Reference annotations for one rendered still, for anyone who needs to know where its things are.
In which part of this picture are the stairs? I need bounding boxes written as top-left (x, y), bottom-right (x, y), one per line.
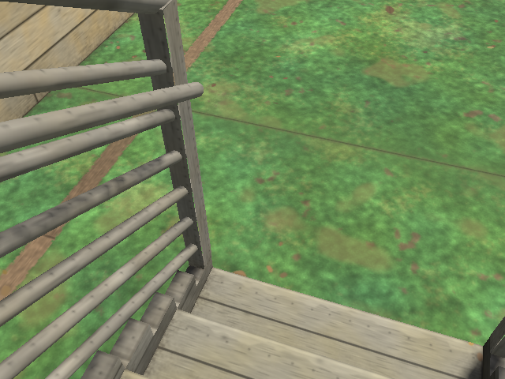
top-left (120, 267), bottom-right (483, 379)

